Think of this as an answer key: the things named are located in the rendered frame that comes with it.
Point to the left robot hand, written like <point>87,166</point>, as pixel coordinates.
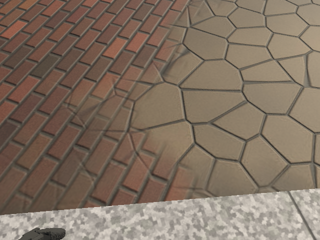
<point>44,234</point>

